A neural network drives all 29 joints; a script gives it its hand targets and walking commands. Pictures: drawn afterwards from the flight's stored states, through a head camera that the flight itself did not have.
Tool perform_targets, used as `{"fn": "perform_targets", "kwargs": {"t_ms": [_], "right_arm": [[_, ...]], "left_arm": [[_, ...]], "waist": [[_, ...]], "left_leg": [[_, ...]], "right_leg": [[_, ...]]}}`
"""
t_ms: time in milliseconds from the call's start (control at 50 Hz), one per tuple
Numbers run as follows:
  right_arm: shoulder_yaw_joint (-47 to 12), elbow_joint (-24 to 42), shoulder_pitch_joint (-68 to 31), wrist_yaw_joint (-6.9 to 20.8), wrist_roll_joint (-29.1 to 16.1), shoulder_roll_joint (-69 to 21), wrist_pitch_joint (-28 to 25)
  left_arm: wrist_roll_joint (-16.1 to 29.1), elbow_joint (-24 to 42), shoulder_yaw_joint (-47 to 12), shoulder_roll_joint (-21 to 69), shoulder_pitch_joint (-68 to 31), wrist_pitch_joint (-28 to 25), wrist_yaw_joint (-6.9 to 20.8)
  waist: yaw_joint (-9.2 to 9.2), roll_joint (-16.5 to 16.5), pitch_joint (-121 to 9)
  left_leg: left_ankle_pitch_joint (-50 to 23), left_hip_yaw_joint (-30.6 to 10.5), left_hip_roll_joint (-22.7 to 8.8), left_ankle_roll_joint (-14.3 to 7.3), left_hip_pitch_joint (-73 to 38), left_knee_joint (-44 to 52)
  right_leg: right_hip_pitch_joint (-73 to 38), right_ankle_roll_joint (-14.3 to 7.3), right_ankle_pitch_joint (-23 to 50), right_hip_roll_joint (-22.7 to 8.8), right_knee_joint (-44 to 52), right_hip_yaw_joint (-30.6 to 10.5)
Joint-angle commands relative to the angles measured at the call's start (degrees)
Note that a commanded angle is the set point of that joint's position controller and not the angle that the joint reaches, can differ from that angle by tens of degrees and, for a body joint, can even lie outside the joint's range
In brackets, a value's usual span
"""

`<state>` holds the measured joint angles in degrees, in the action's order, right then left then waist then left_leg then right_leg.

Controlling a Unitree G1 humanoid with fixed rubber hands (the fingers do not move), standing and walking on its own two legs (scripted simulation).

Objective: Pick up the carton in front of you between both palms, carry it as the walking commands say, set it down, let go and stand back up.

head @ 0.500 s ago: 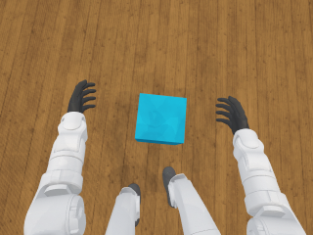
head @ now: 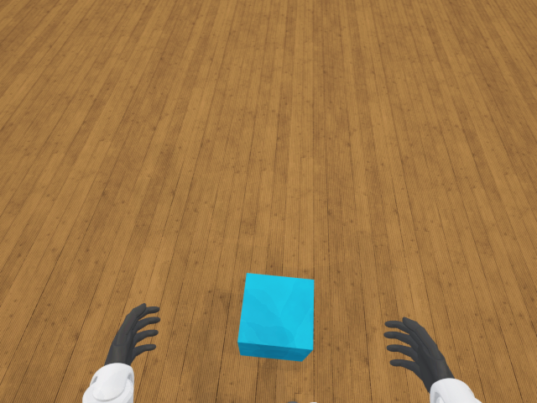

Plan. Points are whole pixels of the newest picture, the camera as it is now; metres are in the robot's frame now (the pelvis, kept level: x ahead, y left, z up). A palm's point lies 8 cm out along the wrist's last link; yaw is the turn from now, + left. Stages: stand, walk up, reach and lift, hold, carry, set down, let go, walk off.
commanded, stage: let go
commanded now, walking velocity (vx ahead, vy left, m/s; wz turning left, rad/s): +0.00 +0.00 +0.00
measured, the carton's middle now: (275, 319) +0.38 -0.06 -0.64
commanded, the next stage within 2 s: stand in 0.58 s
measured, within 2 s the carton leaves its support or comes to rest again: neither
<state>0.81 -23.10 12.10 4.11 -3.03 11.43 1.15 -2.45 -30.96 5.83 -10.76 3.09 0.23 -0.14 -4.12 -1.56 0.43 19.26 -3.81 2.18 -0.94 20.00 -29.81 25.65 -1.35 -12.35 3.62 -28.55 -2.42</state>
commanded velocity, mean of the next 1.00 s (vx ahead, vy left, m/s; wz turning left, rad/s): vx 0.00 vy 0.00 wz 0.00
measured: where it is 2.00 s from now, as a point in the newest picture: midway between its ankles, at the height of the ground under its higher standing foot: outside the picture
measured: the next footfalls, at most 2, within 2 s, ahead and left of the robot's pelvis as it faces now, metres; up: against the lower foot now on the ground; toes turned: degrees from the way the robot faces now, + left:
none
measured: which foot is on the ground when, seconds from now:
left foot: down 0.00-1.00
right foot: down 0.00-1.00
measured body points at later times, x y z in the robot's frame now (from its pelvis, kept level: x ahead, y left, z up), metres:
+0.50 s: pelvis -0.01 +0.01 +0.00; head +0.00 +0.01 +0.45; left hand +0.17 +0.24 -0.07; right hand +0.17 -0.23 -0.07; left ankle -0.06 +0.11 -0.73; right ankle +0.01 -0.10 -0.73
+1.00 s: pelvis +0.01 -0.01 +0.00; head +0.02 -0.03 +0.45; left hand +0.13 +0.30 -0.08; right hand +0.16 -0.29 -0.10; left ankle -0.06 +0.11 -0.73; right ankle +0.01 -0.10 -0.73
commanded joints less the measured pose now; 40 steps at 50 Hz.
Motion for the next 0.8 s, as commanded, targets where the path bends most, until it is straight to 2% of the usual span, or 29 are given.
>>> {"fn": "perform_targets", "kwargs": {"t_ms": [0,60,180,300,320,340,360,460,560,580,640,680,780], "right_arm": [[1.9,5.0,-0.9,0.2,0.4,6.1,-0.4],[2.5,4.2,-0.2,0.2,1.2,6.6,0.5],[3.5,3.7,0.6,-0.2,3.1,7.0,3.3],[4.2,3.9,-0.9,-0.1,4.0,7.2,5.8],[4.2,4.1,-1.1,0.0,4.0,7.2,6.0],[4.1,6.0,-4.4,-1.5,4.2,9.1,9.1],[3.6,5.6,-2.4,-2.0,4.1,8.7,9.9],[2.6,6.5,-2.0,-3.1,3.6,7.9,11.4],[2.4,7.2,-1.9,-3.8,3.6,7.6,12.2],[3.8,-0.5,-4.8,-5.7,4.4,12.7,7.3],[3.5,-4.2,-2.1,-5.9,5.4,12.3,2.2],[3.5,-6.2,-2.2,-5.5,5.3,12.7,0.7],[3.1,-10.1,-2.3,-5.5,5.3,14.2,-0.9]], "left_arm": [[0.6,6.6,0.2,-4.7,3.0,-0.3,0.8],[1.5,8.1,-1.1,-4.5,5.6,0.7,1.8],[2.9,11.3,-2.8,-5.1,6.3,3.3,3.5],[2.6,12.6,-3.0,-5.4,5.4,5.4,3.9],[2.5,12.6,-2.9,-5.4,5.5,5.7,3.8],[3.5,8.2,-2.8,-5.6,7.7,4.3,2.6],[3.2,9.2,-2.7,-5.7,7.9,4.2,2.0],[3.6,9.8,-3.0,-6.8,7.0,4.6,1.3],[3.6,9.6,-3.0,-7.0,7.7,5.3,1.4],[-0.1,1.5,-0.3,-13.2,7.6,3.5,-0.2],[-0.3,-0.6,-0.6,-14.7,7.0,1.2,-1.0],[-0.1,-1.6,-0.8,-13.8,5.2,0.5,-0.8],[0.2,-5.3,-0.8,-14.6,5.5,-0.5,-0.7]], "waist": [[3.07,5.1,-11.1],[3.71,4.6,-7.2],[3.10,1.9,-0.6],[2.97,2.8,3.7],[3.15,3.1,3.9],[4.16,2.9,0.5],[4.02,3.7,1.1],[4.01,3.9,1.7],[4.26,2.8,1.7],[5.86,6.8,1.9],[4.60,2.8,1.1],[4.15,1.7,-0.1],[4.49,1.6,-3.1]], "left_leg": [[-17.8,0.9,-1.1,2.0,-1.1,6.9],[-17.8,0.6,-1.8,1.9,-4.1,8.4],[-12.6,0.5,-2.9,1.3,-4.4,11.0],[-7.8,0.3,-3.7,0.7,-1.6,12.7],[-7.8,0.3,-3.7,0.6,-1.4,12.8],[-13.6,0.2,-3.6,1.3,-5.0,9.8],[-16.0,0.0,-3.4,1.9,-5.6,8.6],[-17.8,0.2,-2.8,1.6,-6.5,7.0],[-16.6,0.7,-2.2,1.1,-6.4,6.4],[-6.7,-1.2,-2.9,2.2,-2.8,5.7],[-0.1,-3.1,-3.3,1.1,-7.0,5.2],[-1.9,-3.8,-3.7,0.6,-8.3,4.9],[-12.8,-4.7,-4.6,0.8,-9.8,4.5]], "right_leg": [[-23.2,2.3,21.0,-2.1,1.4,-0.1],[-23.1,2.0,16.8,-1.6,3.1,0.3],[-25.9,1.7,11.6,-1.0,4.1,0.9],[-29.8,2.1,9.2,-0.5,3.0,1.6],[-30.4,2.1,9.2,-0.5,2.8,1.6],[-28.0,2.1,6.9,0.2,0.9,1.3],[-26.8,1.9,6.0,0.1,0.9,1.2],[-24.3,1.7,7.2,-0.2,0.6,0.7],[-24.8,1.6,8.6,-0.7,0.8,0.4],[-16.7,1.4,5.7,-5.3,2.2,-2.7],[-11.5,0.0,-5.1,-6.4,5.1,-5.2],[-11.0,-0.3,-4.7,-6.4,5.3,-5.6],[-15.1,-0.4,8.4,-6.7,3.0,-4.7]]}}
